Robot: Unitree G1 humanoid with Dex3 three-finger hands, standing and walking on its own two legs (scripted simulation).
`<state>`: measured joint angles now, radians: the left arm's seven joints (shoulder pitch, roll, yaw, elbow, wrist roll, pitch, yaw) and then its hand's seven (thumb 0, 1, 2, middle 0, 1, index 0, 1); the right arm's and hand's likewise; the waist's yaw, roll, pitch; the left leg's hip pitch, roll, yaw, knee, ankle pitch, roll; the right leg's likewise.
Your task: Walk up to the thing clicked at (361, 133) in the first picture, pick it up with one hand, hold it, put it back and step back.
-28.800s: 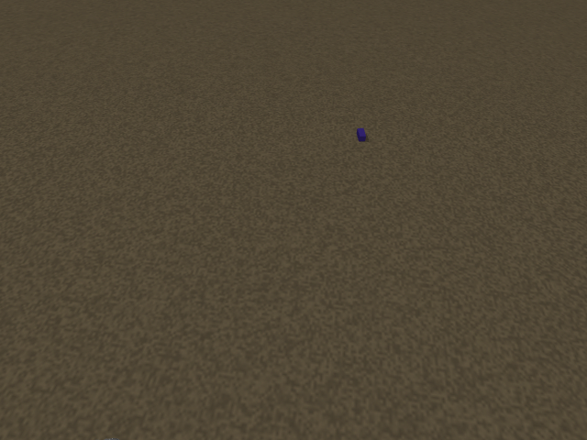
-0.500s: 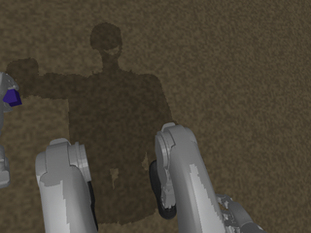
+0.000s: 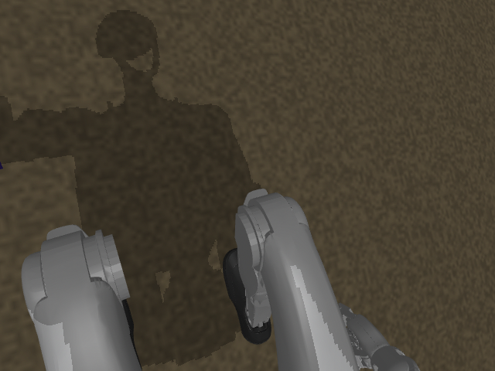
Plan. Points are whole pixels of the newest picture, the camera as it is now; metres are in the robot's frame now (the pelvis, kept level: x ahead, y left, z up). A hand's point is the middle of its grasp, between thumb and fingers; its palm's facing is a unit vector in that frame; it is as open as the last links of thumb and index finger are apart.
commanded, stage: rest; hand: left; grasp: from above
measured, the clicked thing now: out of the picture +0.42 +0.35 -0.25
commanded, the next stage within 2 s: open in 0.78 s
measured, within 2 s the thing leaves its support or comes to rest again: rests again in 0.42 s
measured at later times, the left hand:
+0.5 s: hand out of the picture +0.41 +0.34 -0.24, palm faces -0.43 -0.20 -0.88, open 6.4 cm
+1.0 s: hand out of the picture +0.41 +0.34 -0.25, palm faces -0.42 -0.21 -0.88, open 6.5 cm
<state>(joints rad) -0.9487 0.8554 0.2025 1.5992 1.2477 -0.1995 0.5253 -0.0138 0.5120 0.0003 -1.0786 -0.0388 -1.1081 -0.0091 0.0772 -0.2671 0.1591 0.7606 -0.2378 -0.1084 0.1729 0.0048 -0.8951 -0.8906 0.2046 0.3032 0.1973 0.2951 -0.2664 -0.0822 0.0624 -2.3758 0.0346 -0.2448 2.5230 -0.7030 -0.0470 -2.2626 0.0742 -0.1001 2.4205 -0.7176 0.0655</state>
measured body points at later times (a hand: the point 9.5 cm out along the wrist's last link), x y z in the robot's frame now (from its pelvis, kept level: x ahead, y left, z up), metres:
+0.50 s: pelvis +0.00 +0.01 -0.01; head +0.26 +0.12 +0.34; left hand +0.43 +0.35 -0.19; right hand +0.07 -0.26 -0.09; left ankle +0.06 +0.14 -0.27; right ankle +0.10 -0.12 -0.27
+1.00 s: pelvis -0.01 +0.01 -0.01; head +0.26 +0.13 +0.34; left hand +0.43 +0.35 -0.20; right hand +0.07 -0.24 -0.08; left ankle +0.06 +0.14 -0.27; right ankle +0.10 -0.12 -0.27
